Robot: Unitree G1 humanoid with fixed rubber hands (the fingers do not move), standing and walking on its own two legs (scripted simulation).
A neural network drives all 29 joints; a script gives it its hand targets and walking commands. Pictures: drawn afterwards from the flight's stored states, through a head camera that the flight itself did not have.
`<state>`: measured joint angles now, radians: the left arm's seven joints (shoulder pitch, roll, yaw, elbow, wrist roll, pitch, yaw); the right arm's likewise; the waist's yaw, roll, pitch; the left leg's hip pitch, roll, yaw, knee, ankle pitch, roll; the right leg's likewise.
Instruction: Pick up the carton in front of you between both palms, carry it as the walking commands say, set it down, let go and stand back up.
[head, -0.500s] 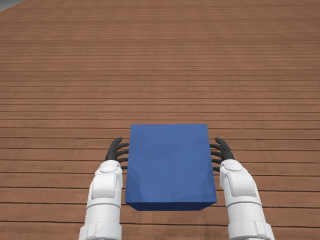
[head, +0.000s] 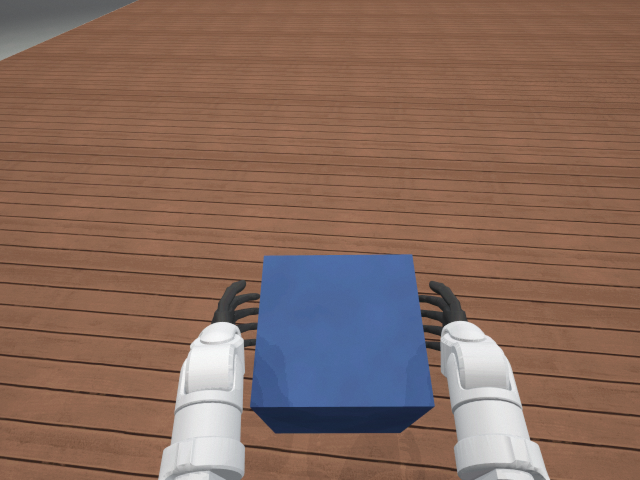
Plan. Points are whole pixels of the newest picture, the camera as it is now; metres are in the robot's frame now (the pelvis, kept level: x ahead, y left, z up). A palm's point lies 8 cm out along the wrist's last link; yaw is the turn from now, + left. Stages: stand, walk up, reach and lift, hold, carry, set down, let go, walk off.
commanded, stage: hold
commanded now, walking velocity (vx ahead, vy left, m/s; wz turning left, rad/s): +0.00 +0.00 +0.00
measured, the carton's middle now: (337, 351) +0.33 +0.00 -0.05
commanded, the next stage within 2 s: set down in 0.40 s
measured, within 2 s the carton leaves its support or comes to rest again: neither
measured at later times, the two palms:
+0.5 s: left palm (233, 326) +0.30 +0.14 +0.05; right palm (456, 324) +0.31 -0.15 +0.04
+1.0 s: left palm (267, 362) +0.35 +0.12 -0.12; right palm (434, 358) +0.36 -0.17 -0.13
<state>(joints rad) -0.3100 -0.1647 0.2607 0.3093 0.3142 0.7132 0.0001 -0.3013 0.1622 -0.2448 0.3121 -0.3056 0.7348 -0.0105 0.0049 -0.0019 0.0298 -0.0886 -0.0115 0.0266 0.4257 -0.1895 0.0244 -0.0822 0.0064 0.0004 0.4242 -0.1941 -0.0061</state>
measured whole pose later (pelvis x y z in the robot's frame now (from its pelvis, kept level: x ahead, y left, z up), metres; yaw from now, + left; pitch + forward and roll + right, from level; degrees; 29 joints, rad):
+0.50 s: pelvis +0.01 -0.01 +0.00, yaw +1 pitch -8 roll +0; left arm -0.33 -0.17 0.28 0.33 0.33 0.71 0.00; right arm -0.32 0.17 -0.26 0.34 -0.31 0.73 -0.02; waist 0.00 0.00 0.02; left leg -0.09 -0.02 -0.03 0.42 -0.20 0.01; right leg -0.08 0.03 0.01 0.42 -0.21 -0.02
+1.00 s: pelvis -0.02 -0.01 -0.05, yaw +0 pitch +21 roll +1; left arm -0.59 -0.25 0.48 0.48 0.34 0.20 0.11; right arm -0.64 0.11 -0.43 0.57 -0.34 0.23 -0.01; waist -0.01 0.01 0.10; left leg -0.91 -0.05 -0.03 0.83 -0.27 0.00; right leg -0.92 0.04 0.05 0.85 -0.29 -0.01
